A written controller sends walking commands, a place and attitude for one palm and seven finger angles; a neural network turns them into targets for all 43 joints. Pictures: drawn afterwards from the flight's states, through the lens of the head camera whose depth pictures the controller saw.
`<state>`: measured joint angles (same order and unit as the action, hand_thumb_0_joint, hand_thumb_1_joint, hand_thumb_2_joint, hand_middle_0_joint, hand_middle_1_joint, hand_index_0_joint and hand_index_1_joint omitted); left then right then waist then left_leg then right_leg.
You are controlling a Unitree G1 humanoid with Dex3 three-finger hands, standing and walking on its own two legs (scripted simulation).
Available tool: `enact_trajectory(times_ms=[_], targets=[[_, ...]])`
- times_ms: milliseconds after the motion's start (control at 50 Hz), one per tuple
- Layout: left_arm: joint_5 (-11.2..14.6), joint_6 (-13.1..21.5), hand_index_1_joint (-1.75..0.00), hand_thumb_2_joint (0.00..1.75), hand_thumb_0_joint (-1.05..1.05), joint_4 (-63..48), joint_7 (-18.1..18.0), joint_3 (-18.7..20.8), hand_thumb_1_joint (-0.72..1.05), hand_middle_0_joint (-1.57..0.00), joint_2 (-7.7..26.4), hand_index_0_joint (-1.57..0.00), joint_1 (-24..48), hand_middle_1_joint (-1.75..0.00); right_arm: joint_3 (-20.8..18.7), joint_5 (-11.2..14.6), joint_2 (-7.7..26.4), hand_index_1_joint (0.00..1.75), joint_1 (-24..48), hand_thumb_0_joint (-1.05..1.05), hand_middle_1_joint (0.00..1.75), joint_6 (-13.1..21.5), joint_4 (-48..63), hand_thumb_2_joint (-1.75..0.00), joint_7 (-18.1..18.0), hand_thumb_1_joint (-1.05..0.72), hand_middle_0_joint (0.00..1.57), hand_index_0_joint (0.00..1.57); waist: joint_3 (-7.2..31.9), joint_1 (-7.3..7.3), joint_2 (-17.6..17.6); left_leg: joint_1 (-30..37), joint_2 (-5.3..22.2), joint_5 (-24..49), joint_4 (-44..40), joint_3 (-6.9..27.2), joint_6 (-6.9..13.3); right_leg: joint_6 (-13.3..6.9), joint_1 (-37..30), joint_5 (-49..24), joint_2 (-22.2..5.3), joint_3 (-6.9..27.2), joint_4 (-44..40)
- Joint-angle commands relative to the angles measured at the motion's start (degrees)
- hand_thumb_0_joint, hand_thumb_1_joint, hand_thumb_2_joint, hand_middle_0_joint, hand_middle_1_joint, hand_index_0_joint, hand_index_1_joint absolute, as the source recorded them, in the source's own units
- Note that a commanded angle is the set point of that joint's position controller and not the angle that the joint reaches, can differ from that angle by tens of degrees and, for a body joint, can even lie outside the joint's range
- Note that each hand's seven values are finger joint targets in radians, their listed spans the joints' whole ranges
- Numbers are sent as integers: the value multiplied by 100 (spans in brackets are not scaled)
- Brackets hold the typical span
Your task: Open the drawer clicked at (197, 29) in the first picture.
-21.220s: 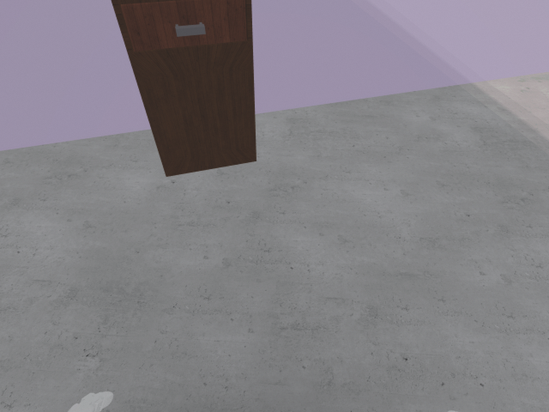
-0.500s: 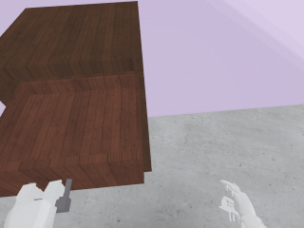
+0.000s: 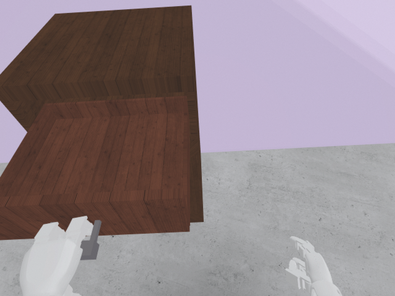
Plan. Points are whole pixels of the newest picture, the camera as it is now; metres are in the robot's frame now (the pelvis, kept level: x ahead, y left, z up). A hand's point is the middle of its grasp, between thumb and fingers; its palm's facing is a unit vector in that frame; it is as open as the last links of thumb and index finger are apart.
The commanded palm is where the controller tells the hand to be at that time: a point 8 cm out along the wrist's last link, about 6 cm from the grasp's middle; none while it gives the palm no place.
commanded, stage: lift the hand off the handle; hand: left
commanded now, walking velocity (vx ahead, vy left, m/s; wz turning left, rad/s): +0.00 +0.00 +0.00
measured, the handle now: (71, 238) +0.21 +0.28 +0.02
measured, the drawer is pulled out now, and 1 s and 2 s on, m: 0.30 0.28 0.28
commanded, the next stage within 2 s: draw the hand back to the body in 1.68 s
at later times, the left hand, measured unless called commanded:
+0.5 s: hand (73, 254) +0.18 +0.27 +0.00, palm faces +0.00 -0.05 -1.00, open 13.6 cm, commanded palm +0.16 +0.28 +0.07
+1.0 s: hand (51, 240) +0.18 +0.27 +0.08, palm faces +0.06 -0.09 -0.99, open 13.8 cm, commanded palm +0.16 +0.27 +0.14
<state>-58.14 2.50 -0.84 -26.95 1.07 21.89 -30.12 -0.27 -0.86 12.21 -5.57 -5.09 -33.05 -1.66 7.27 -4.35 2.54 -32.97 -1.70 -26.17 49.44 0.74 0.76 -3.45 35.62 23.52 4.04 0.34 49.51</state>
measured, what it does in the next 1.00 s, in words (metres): stands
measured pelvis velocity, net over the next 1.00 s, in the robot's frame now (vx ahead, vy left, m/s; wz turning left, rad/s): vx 0.01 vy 0.02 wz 0.01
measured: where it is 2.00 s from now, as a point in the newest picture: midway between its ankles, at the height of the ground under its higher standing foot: outside the picture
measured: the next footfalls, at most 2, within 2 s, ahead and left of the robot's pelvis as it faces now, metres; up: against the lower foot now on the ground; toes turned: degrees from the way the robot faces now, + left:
none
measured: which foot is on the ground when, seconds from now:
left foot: down 0.00-1.00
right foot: down 0.00-1.00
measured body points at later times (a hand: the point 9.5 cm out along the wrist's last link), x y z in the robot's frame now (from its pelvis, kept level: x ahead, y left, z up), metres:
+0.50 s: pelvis -0.01 +0.00 +0.00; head +0.03 -0.03 +0.45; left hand +0.18 +0.27 +0.06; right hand +0.20 -0.22 -0.11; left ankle -0.02 +0.11 -0.70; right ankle +0.01 -0.08 -0.70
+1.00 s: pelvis +0.01 +0.02 +0.02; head +0.02 -0.01 +0.47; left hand +0.18 +0.28 +0.13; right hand +0.24 -0.19 -0.06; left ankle -0.02 +0.11 -0.70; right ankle +0.01 -0.08 -0.70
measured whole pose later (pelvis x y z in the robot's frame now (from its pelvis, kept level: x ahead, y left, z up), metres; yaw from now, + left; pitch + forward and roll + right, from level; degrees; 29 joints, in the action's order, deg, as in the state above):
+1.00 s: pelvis +0.01 +0.02 +0.02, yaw +1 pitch +5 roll +0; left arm -54.4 0.1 -13.2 -16.9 0.7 24.6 -28.3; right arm -0.6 -0.3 14.0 -6.2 -3.1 -32.6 -1.5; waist 5.1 -6.2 4.7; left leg -22.0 -2.7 -22.6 39.9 1.4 2.1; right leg -2.0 23.8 20.0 2.9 0.4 39.0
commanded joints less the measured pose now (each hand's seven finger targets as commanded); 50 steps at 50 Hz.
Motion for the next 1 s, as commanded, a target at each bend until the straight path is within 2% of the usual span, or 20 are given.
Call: enact_trajectory(times_ms=[0,40,60,100,120,160,200,260,280,300,340,420,440,580,600,700,760,880,900,980], targets=[[18,-18,-120,30,0,-805,-229,1037,-50,-30,1057,-30,-29,-120,-247,-30,627,30,730,0,30,294,908,-90,-75,-90,20,20,580,-70,-160,41,-143,1018,-620,16,143,67,-891,-1348,-255,538,-1007],[-20,53,-120,30,0,-774,-266,1145,-50,-30,1141,-30,20,-120,-268,-45,631,30,700,0,30,319,885,-90,-76,-90,20,20,650,-82,-113,73,-152,1028,-580,-1,148,66,-863,-1325,-261,540,-1014],[-31,46,-120,30,0,-689,-271,871,-50,-30,875,-30,217,-120,-270,-61,646,30,662,0,30,330,866,-90,-51,-90,20,20,647,29,-164,80,-134,1041,-563,24,142,59,-734,-1322,-252,462,-963],[-35,120,-120,30,0,-708,-303,843,-50,-30,852,-30,330,-120,-318,-62,651,30,624,0,30,393,853,-90,-41,-90,20,20,694,34,-203,80,-125,997,-503,19,153,75,-648,-1212,-243,391,-925],[-52,141,-120,30,0,-729,-340,995,-50,-30,1005,-30,355,-120,-324,-80,671,30,643,0,30,401,838,-90,-47,-90,20,20,921,-26,-194,89,-137,1031,-462,4,151,84,-706,-1259,-259,443,-905],[-79,103,-120,30,0,-730,-388,1011,-50,-30,1049,-30,507,-120,-334,-80,685,30,619,0,30,395,830,-90,-66,-90,20,20,1014,21,-189,35,-147,1053,-442,14,144,77,-761,-1370,-260,456,-861],[-112,39,-120,30,0,-553,-412,848,-50,-30,921,-30,671,-120,-342,-60,672,30,617,0,30,406,804,-90,-84,-90,20,20,861,82,-277,-19,-149,944,-428,5,156,98,-642,-1204,-259,422,-878],[-129,-38,-120,30,0,-468,-388,912,-50,-30,1147,-30,1338,-120,-330,-38,718,30,623,0,30,417,748,-90,-149,-90,20,20,876,141,-267,-59,-135,804,-424,13,169,107,-573,-934,-268,424,-926],[-164,-61,-120,30,0,-442,-385,1008,-50,-30,1290,-30,1413,-120,-317,-43,708,30,643,0,30,407,742,-90,-165,-90,20,20,1010,63,-237,-46,-158,781,-428,-5,161,116,-622,-820,-283,479,-928],[-133,-98,-120,30,0,-371,-353,790,-50,-30,1064,-30,1360,-120,-333,-19,684,30,603,0,30,429,737,-90,-179,-90,20,20,964,106,-222,-21,-155,826,-431,-7,175,110,-668,-940,-271,435,-934],[-105,-148,-120,30,0,-336,-316,758,-50,-30,1097,-30,1483,-120,-324,6,694,30,588,0,30,430,724,-90,-197,-90,20,20,944,129,-164,15,-153,842,-465,-3,167,114,-658,-939,-266,409,-953],[-20,-211,-120,30,0,-712,-216,958,-50,-30,1390,-30,1438,-120,-287,17,683,30,653,0,30,422,786,-90,-218,-90,20,20,1293,-33,-197,246,-158,1084,-617,-11,166,120,-1098,-1238,-295,478,-1034],[32,-226,-120,30,0,-782,-171,843,-50,-30,1266,-30,1396,-120,-287,41,671,30,664,0,30,432,804,-90,-227,-90,20,20,1156,13,-112,306,-152,1102,-671,-11,171,112,-1102,-1267,-292,460,-1085],[230,-177,-120,30,0,-1228,53,1025,-50,-30,1358,-30,890,-120,-202,54,651,30,765,0,30,494,855,-90,-174,-90,20,20,889,-71,-80,613,-96,1359,-962,14,160,99,-1269,-1443,-307,431,-1291],[253,-200,-120,30,0,-1239,92,900,-50,-30,1189,-30,679,-120,-229,64,646,30,737,0,30,508,865,-90,-154,-90,20,20,778,-57,-82,655,-80,1388,-996,1,162,98,-1270,-1487,-295,387,-1323],[377,-304,-120,30,0,-1323,355,863,-50,-30,1166,-30,515,-120,-238,106,696,30,753,0,30,495,886,-90,-94,-90,20,20,480,-41,-337,769,-40,1324,-1225,27,163,130,-1328,-1344,-294,335,-1523],[418,-291,-120,30,0,-1811,521,768,-50,-30,1180,-30,611,-120,-230,88,713,30,762,0,30,520,968,-90,-77,-90,20,20,629,-51,-38,1094,-19,1502,-1319,20,165,115,-1436,-1383,-329,252,-1597],[330,-156,-120,30,0,-2363,722,840,-50,-30,1429,-30,830,-120,-174,13,687,30,719,0,30,503,994,-90,-39,-90,20,20,529,-111,104,1490,14,1746,-1464,93,148,80,-1393,-1280,-313,157,-1716],[354,-165,-120,30,0,-2400,749,748,-50,-30,1275,-30,650,-120,-190,27,663,30,726,0,30,493,1012,-90,-28,-90,20,20,501,-142,152,1530,26,1795,-1500,87,136,68,-1442,-1316,-300,125,-1724],[390,-314,-120,30,0,-2576,864,704,-50,-30,1224,-30,596,-120,-150,62,651,30,718,0,30,442,1048,-90,50,-90,20,20,425,-166,93,1650,85,2054,-1632,141,86,65,-1544,-1417,-280,1,-1778]])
